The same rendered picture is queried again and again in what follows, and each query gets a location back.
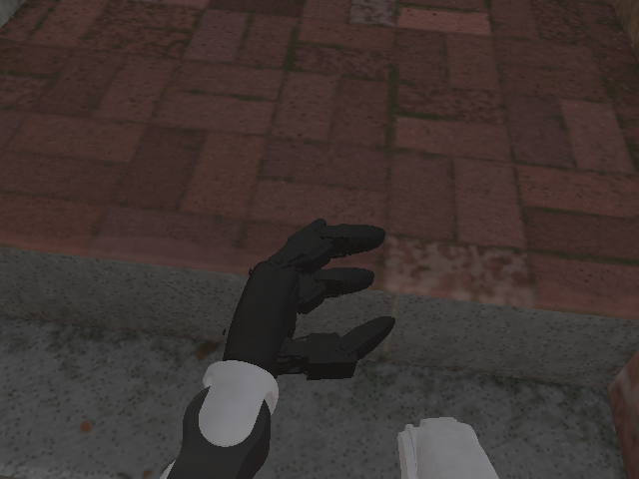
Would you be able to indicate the robot right thigh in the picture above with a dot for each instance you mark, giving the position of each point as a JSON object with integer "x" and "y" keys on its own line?
{"x": 442, "y": 448}

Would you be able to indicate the left robot hand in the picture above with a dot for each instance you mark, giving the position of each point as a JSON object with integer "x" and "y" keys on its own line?
{"x": 291, "y": 281}

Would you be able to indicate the robot left forearm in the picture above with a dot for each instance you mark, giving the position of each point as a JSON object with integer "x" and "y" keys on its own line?
{"x": 227, "y": 426}

